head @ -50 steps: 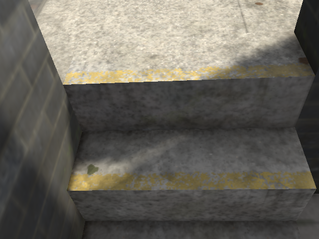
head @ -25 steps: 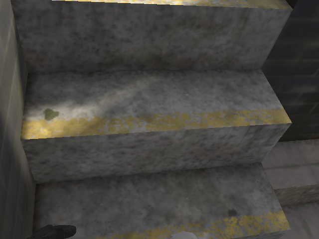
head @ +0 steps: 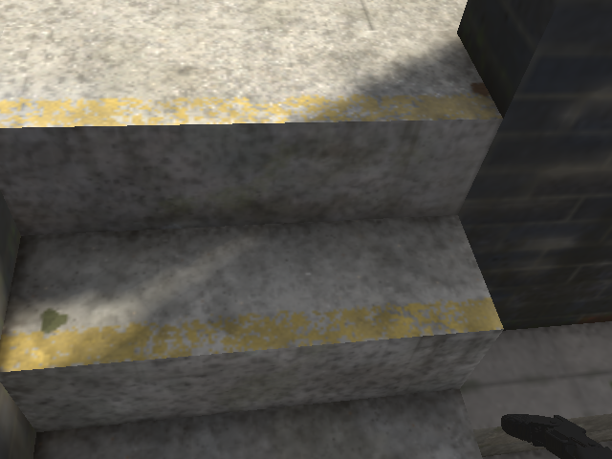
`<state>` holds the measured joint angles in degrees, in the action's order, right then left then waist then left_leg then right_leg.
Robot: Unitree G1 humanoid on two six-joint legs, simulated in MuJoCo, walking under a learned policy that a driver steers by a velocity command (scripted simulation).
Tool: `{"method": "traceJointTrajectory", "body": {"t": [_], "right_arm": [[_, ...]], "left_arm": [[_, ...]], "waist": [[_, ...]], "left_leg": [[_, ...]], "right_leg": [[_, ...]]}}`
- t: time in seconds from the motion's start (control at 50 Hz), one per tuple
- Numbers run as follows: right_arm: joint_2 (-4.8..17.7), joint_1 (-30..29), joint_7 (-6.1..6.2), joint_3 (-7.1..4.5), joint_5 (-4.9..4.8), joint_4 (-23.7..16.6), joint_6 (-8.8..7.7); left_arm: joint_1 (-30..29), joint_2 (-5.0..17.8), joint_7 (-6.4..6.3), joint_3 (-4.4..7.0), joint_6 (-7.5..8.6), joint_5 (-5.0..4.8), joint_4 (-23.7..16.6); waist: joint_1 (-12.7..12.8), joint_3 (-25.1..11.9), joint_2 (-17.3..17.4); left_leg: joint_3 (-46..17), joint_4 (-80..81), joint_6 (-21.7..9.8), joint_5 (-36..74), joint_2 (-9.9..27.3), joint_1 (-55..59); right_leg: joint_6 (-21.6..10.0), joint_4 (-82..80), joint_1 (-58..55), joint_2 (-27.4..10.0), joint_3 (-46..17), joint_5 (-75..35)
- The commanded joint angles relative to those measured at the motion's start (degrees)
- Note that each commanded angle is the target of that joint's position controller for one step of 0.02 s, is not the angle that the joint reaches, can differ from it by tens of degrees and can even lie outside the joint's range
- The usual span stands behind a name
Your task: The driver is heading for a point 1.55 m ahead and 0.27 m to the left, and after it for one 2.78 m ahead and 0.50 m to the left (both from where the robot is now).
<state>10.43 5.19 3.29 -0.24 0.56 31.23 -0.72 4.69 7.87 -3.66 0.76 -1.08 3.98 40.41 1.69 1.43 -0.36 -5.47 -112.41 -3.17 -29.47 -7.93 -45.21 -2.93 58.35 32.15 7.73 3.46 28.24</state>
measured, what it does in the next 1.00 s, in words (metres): climbs: left foot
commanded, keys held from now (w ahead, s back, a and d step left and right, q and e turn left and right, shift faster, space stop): no key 0.58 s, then w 0.42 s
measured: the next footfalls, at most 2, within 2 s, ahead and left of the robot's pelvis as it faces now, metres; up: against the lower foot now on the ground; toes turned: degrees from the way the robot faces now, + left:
left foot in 0.24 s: +0.11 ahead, +0.08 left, +0.00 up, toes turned +0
left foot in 1.40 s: +0.32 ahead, +0.04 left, +0.22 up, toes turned +4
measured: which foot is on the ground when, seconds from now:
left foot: up 0.00-0.22, down 0.24-1.00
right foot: down 0.00-1.00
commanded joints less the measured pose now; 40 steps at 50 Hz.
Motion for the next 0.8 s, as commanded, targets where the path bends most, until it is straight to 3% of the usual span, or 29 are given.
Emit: {"method": "traceJointTrajectory", "body": {"t": [0.02, 0.04, 0.06, 0.1, 0.12, 0.14, 0.16, 0.18, 0.2, 0.22, 0.24, 0.26, 0.28, 0.3, 0.32, 0.34, 0.4, 0.42, 0.44, 0.46, 0.5, 0.52, 0.56, 0.58, 0.62, 0.7, 0.72, 0.76, 0.8], "right_arm": [[3.9, -0.3, -0.39, -0.54, 0.82, -4.8, -0.21], [5.4, -0.5, 0.67, -1.10, 1.91, -3.8, 0.78], [5.9, 1.2, 1.36, -1.35, 1.34, -3.7, 2.33], [4.4, 0.0, 2.38, -1.05, 1.60, -4.2, 4.65], [3.9, -1.1, 2.35, -0.64, 1.80, -4.9, 5.09], [3.0, 1.4, 1.89, -0.30, 1.14, -3.2, 5.44], [2.2, 1.9, 1.84, 0.00, 0.67, -2.1, 5.42], [1.7, 6.1, 2.02, -0.59, 0.53, -0.3, 4.87], [1.1, 13.3, 2.00, -1.10, 0.25, 3.9, 3.97], [0.2, 15.9, 1.96, -1.03, 0.65, 7.6, 2.79], [-1.1, 13.4, 1.51, 0.26, 1.61, 10.6, 1.02], [0.2, 7.8, 1.50, 0.49, 0.34, 10.2, -1.08], [2.0, 1.8, 1.51, -0.55, -0.14, 7.0, -1.76], [2.7, -3.9, 1.58, -0.87, -0.02, 5.6, -1.67], [2.1, -6.3, 1.75, -0.60, 0.31, 5.4, -1.27], [2.1, -5.8, 2.01, -0.27, 0.80, 5.8, -1.03], [4.3, 6.1, 3.43, -1.41, 0.82, 10.4, 0.33], [4.4, 9.8, 3.32, -1.84, -0.09, 11.4, 0.62], [4.7, 8.6, 2.98, -1.46, -1.31, 11.8, -0.07], [4.8, 7.1, 2.39, -1.62, -2.09, 12.4, -1.02], [3.6, 6.3, 1.66, -1.28, -1.90, 13.5, -1.78], [2.8, 7.3, 1.41, -1.02, -2.07, 14.2, -1.81], [4.0, 8.8, 1.48, -1.16, -2.19, 16.3, -1.50], [3.3, 9.4, 1.26, -0.86, -1.85, 16.7, -1.41], [2.7, 10.6, 0.94, -0.55, -1.93, 18.5, -1.07], [6.9, 11.1, 0.47, -1.67, -2.07, 20.9, -0.60], [7.7, 12.7, 0.13, -2.27, -1.45, 21.5, -0.99], [6.9, 10.3, -0.36, -2.22, -1.64, 20.6, -1.60], [6.3, 10.4, -0.47, -1.92, -2.16, 20.5, -2.07]], "left_arm": [[3.0, 7.0, -1.14, 2.47, 3.32, 0.49, -1.3], [1.1, 6.6, -1.15, 1.71, 3.78, 0.33, -1.9], [-1.5, 7.6, -0.67, 0.98, 4.05, 0.29, -3.2], [-3.2, 9.3, 0.11, 1.31, 5.54, 0.21, -2.1], [-3.2, 9.8, -0.05, 1.12, 5.82, 0.21, -2.5], [-3.6, 9.2, 0.02, 1.01, 5.61, -0.33, -1.9], [-0.3, 9.5, 0.36, 1.45, 4.98, -0.85, -0.6], [3.0, 10.2, 0.70, 2.00, 4.52, -1.41, 0.8], [4.0, 9.1, 1.14, 2.30, 4.09, -1.98, 2.0], [3.3, 7.5, 1.86, 2.31, 3.17, -3.25, 2.2], [1.0, 0.9, 3.64, 1.10, 2.14, -3.72, 0.6], [10.5, -2.4, 3.82, 1.14, 0.56, -3.25, -0.4], [17.5, 1.4, 3.39, 2.25, -1.38, -2.00, -0.1], [17.7, 4.9, 2.84, 2.86, -2.72, -1.50, -0.7], [13.7, 7.5, 2.43, 3.21, -3.45, -1.47, -1.4], [9.3, 8.1, 2.13, 2.92, -3.59, -2.07, -2.2], [2.9, 4.1, 2.06, 0.55, -2.62, -5.23, -2.0], [3.9, 4.4, 2.03, 0.60, -2.12, -5.49, -0.8], [7.1, 4.0, 1.90, 0.63, -1.59, -4.49, 0.2], [9.1, 4.5, 2.23, 0.72, -1.01, -3.62, -0.1], [9.1, 3.8, 2.95, 0.47, 0.45, -2.53, 0.0], [9.2, 3.5, 2.71, 0.31, 0.83, -2.61, 0.9], [9.8, 3.3, 1.70, 0.43, 1.06, -2.80, 1.7], [9.6, 3.6, 1.72, 0.45, 1.07, -2.80, 1.8], [11.1, 3.3, 1.83, 0.54, 1.18, -2.40, 3.3], [12.1, 4.4, 2.54, 1.27, 1.63, -2.03, 5.1], [14.8, 4.8, 2.32, 1.79, 2.46, -2.98, 5.6], [15.9, 6.4, 2.24, 2.35, 3.29, -2.74, 6.5], [15.5, 5.9, 2.44, 2.52, 3.66, -2.52, 6.9]], "waist": [[-1.9, -2.4, 3.5], [-3.8, -1.8, 7.5], [-6.2, -1.2, 8.3], [-7.4, -0.3, 6.4], [-7.8, -0.8, 6.3], [-8.6, -1.9, 5.8], [-6.5, -4.2, 1.4], [-7.3, -8.6, -3.5], [-10.4, -12.8, -4.9], [-12.4, -12.5, -2.8], [-8.7, -9.2, 3.7], [1.5, -7.4, 3.1], [4.6, -10.3, 1.7], [6.7, -8.0, 3.3], [5.7, -4.7, 3.0], [3.6, -1.6, 3.6], [-3.3, 1.8, 4.2], [-5.1, 0.5, 3.4], [-2.0, -2.6, 4.9], [0.7, -4.0, 3.6], [0.5, -5.4, -0.8], [0.5, -6.4, -0.6], [0.6, -4.9, 0.1], [0.1, -3.9, 0.0], [0.0, -4.3, -0.3], [-0.4, -0.6, 0.8], [0.5, 1.3, 2.7], [0.8, 2.4, -0.5], [0.6, 2.4, -1.4]], "left_leg": [[-14.4, -6.6, 1.3, -3.1, 3.6, -8.0], [-12.2, -4.3, 3.2, 1.2, 3.6, -5.0], [-5.3, 0.8, 5.1, 6.5, 3.5, 0.0], [1.5, 12.7, 5.5, 6.2, 4.5, 6.0], [2.0, 25.3, 5.2, 7.8, 7.1, 9.9], [8.3, 41.7, 4.1, 9.2, 7.3, 18.6], [10.7, 51.9, 1.7, 8.1, 6.7, 25.3], [8.6, 60.6, -1.0, 8.4, 6.6, 31.8], [7.8, 73.0, -3.0, 16.8, 6.9, 34.5], [6.0, 86.3, -6.7, 25.8, 7.9, 35.9], [-4.4, 78.8, -9.0, 48.6, 13.2, 41.6], [-11.7, 76.3, -10.7, 71.1, 18.5, 35.8], [-17.9, 81.6, -15.5, 57.3, 23.7, 31.7], [-21.5, 87.1, -16.9, 29.0, 23.7, 26.8], [-21.7, 89.8, -15.5, 9.1, 21.2, 25.7], [-20.0, 91.4, -14.0, 4.6, 19.4, 26.7], [-14.7, 92.0, -10.6, 13.7, 17.4, 33.5], [-12.7, 91.7, -9.3, 21.7, 17.3, 34.4], [-14.0, 90.2, -8.4, 34.8, 19.7, 31.0], [-10.5, 87.8, -6.8, 36.2, 18.3, 31.0], [-3.3, 86.1, -5.4, 35.8, 14.3, 34.2], [-2.4, 86.4, -5.4, 35.4, 13.7, 35.9], [-0.5, 86.2, -4.7, 32.8, 13.5, 35.8], [-0.2, 86.2, -4.4, 32.1, 13.5, 35.4], [0.0, 88.2, -4.9, 20.0, 13.0, 34.5], [-1.9, 89.3, -7.9, 1.6, 12.9, 30.4], [-1.9, 88.4, -7.4, -1.5, 12.1, 29.7], [-0.5, 84.7, -7.2, 0.9, 11.2, 25.9], [0.7, 82.5, -6.9, 6.0, 10.1, 26.7]], "right_leg": [[-9.5, -24.4, -4.7, -20.5, -28.3, -21.8], [-9.9, -27.5, -1.4, -21.6, -27.9, -23.1], [-10.9, -29.7, 1.8, -20.8, -24.3, -27.4], [-11.3, -32.4, 4.4, -17.3, -21.5, -36.4], [-9.2, -32.3, 2.4, -16.6, -20.0, -39.2], [-7.2, -33.1, 1.7, -13.7, -13.8, -44.5], [-7.0, -34.2, -1.8, -13.7, -13.8, -52.4], [-6.1, -28.7, -8.9, -13.3, -13.4, -64.8], [-4.6, -19.8, -18.5, -12.1, -10.5, -68.8], [-2.1, -4.3, -21.4, -7.4, -7.2, -50.2], [2.4, 13.6, -5.8, -0.8, -9.4, -6.4], [4.5, 21.3, -2.5, 1.2, -19.5, -5.1], [5.8, 23.8, -4.9, 0.4, -17.9, -4.0], [5.8, 20.7, -3.5, -2.5, -13.6, -3.3], [5.3, 13.8, -1.0, -4.2, -11.3, -0.8], [4.9, 5.8, 0.7, -5.3, -9.2, 1.4], [1.7, -23.8, -1.9, -7.8, -2.6, 2.3], [1.0, -28.9, -6.0, -5.0, 1.7, -2.7], [-1.1, -29.8, -14.4, -7.3, -1.6, -13.8], [-1.8, -30.3, -16.2, -9.2, -5.5, -18.3], [-2.5, -32.1, -16.1, -11.4, -8.0, -20.3], [-2.6, -33.5, -17.4, -11.9, -7.9, -21.5], [-3.0, -35.3, -17.6, -12.3, -8.3, -23.5], [-3.4, -35.4, -17.5, -12.2, -8.5, -25.8], [-4.0, -37.4, -18.5, -12.0, -8.2, -19.6], [-5.6, -37.1, -14.6, -9.9, -7.1, -6.5], [-6.6, -38.4, -13.5, -10.7, -8.1, -4.3], [-8.2, -40.7, -14.9, -12.3, -11.5, -3.4], [-8.6, -42.6, -15.2, -13.0, -13.7, -6.7]]}}
Keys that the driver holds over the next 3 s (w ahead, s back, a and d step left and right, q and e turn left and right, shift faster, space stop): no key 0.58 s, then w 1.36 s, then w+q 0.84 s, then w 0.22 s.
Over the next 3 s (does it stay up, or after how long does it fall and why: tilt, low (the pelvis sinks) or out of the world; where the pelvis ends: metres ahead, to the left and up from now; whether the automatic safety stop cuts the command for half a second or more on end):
stays up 0.27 -0.04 0.22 its command is cut after 1.0 s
